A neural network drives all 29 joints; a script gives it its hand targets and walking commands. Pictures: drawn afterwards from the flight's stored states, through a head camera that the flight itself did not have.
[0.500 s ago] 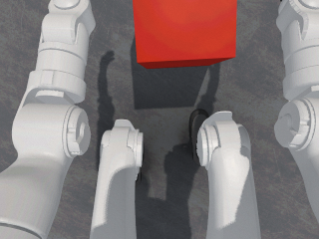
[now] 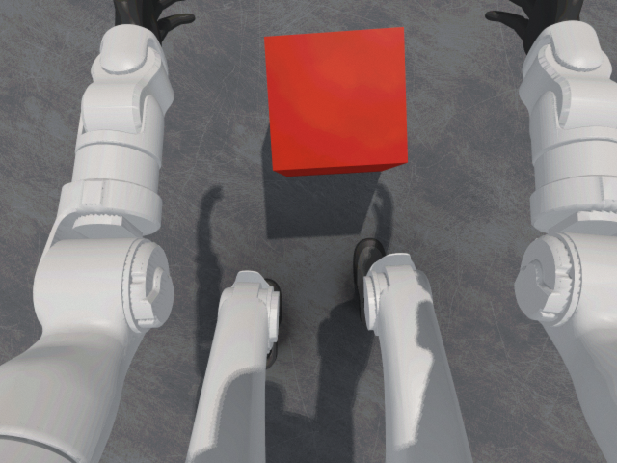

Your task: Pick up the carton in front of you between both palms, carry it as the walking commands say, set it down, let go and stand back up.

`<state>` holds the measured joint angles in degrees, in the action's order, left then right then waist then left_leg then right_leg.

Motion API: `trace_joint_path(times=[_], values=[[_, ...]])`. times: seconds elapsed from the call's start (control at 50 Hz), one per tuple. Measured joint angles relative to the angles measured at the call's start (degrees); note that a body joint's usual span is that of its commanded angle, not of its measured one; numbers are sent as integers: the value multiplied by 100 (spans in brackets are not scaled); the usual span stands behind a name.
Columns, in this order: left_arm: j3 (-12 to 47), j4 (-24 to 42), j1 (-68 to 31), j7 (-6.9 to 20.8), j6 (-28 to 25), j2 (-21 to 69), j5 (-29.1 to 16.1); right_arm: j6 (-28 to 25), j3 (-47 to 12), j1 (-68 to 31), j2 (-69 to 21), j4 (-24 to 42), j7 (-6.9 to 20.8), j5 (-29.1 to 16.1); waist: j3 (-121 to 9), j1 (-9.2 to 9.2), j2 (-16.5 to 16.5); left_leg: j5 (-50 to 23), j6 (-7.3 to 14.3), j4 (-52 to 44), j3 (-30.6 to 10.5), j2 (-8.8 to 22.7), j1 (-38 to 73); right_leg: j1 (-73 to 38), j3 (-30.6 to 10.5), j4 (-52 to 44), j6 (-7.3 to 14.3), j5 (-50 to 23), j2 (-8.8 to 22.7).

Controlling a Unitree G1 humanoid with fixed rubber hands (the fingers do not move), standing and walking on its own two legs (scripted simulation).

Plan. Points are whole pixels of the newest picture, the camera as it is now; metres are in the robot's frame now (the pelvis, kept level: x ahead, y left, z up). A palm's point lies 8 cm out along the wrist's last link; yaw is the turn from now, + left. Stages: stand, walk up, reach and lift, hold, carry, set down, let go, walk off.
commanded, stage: set down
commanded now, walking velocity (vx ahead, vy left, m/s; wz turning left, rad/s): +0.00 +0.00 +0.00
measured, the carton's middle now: (333, 116) +0.52 -0.06 -0.43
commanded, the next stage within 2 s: let go in 0.20 s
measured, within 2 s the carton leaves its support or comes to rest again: neither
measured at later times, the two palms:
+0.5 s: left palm (54, 67) +0.49 +0.15 +0.02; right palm out of the picture +0.45 -0.27 +0.01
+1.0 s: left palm out of the picture +0.31 +0.22 +0.13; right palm out of the picture +0.27 -0.24 +0.13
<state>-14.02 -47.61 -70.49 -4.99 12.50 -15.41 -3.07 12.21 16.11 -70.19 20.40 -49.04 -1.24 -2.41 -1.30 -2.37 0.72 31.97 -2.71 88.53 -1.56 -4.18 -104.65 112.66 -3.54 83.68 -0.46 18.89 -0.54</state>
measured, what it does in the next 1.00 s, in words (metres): rises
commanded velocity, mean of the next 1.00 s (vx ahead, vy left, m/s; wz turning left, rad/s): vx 0.00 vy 0.00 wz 0.00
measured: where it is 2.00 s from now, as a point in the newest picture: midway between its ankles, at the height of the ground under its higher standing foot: (317, 318)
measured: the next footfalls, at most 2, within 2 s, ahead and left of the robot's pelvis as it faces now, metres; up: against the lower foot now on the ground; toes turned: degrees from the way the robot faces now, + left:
none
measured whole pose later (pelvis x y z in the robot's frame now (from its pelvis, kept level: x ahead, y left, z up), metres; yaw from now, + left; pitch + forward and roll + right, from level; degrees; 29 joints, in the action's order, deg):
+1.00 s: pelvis +0.09 +0.00 +0.21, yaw -3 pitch +12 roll +0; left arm -5.6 -29.8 2.7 2.3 -0.4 -10.2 1.3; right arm 0.1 4.7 4.9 11.3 -27.2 3.3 1.1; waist 0.7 -1.0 0.8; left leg 19.3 -0.6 33.0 -4.2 -1.3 -25.7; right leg 32.6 -1.6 30.7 -0.4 10.2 -0.4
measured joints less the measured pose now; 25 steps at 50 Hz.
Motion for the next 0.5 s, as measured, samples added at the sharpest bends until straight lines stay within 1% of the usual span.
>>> trace_joint_path(times=[0.14, 0.24, 0.32, 0.42, 0.5], values=[[-152, -118, 257, 217, -167, 52, 157, -125, 181, 260, -211, -47, 58, 255, -194, 6, -17, -294, -5, -909, -59, 22, 646, -689, 39, -866, 31, -205, 27], [-206, -57, 442, 294, -236, 101, 274, -193, 286, 421, -320, -6, 119, 400, -188, 5, -15, -520, -7, -1546, -112, 46, 1141, -1223, 79, -1502, 50, -387, 39], [-283, 39, 733, 337, -271, 212, 503, -234, 354, 703, -425, 58, 204, 611, -192, 13, -16, -675, -5, -2033, -137, 75, 1564, -1666, 97, -1984, 61, -517, 37], [-221, 508, 1657, 324, -272, 456, 834, -254, 242, 1621, -573, 497, 338, 910, -192, 54, 0, -816, 5, -2655, -160, 119, 2279, -2386, 113, -2573, 79, -621, 26], [-20, 1005, 2742, 322, -331, 611, 881, -298, -48, 2673, -632, 982, 424, 948, -157, 61, 25, -901, 23, -3185, -180, 146, 3058, -3153, 127, -3040, 89, -654, 27]])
